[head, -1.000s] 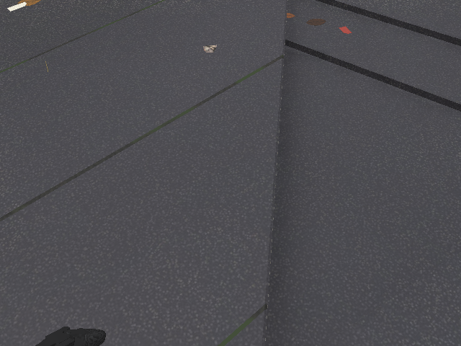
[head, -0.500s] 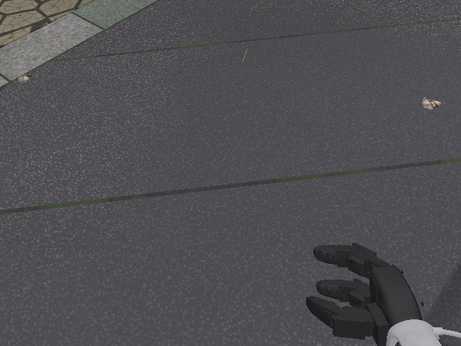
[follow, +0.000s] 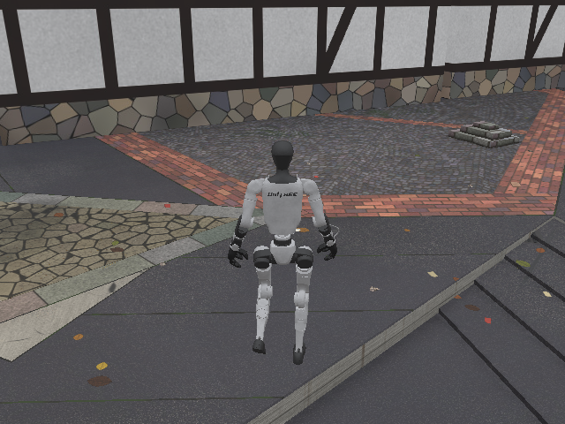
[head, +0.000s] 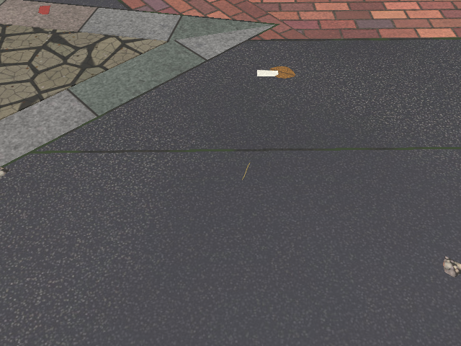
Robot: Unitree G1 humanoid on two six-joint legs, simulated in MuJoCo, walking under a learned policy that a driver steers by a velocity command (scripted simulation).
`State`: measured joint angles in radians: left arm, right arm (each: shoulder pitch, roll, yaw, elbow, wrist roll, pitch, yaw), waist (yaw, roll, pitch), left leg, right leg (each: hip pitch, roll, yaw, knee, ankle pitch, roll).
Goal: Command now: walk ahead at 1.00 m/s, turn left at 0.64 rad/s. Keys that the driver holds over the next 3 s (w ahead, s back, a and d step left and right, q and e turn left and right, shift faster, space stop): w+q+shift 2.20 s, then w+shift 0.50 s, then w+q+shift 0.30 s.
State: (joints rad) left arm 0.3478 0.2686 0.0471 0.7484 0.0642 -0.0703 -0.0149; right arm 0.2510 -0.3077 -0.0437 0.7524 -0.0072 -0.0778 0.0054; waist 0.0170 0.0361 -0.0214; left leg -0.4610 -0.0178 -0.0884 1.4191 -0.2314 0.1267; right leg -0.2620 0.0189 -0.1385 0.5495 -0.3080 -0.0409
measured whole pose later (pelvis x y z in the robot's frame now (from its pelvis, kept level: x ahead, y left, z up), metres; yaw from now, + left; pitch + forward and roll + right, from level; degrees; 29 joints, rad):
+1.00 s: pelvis +0.93 +0.27 +0.00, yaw +53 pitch +2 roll -3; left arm 0.51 0.34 0.07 0.89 0.03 -0.09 0.00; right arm -0.05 -0.34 -0.04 0.56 -0.04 0.00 0.08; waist 0.07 0.04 0.02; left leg -0.82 0.05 0.04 1.02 -0.09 0.13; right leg 0.11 -0.01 -0.25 0.26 -0.39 0.06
